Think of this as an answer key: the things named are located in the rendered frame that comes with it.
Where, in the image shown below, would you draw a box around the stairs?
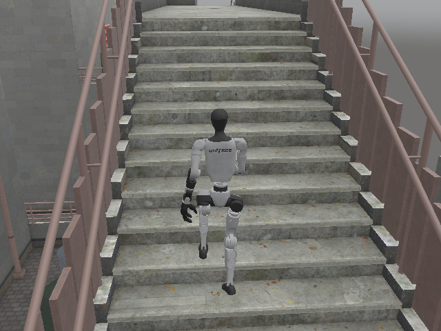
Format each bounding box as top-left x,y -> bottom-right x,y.
108,21 -> 404,331

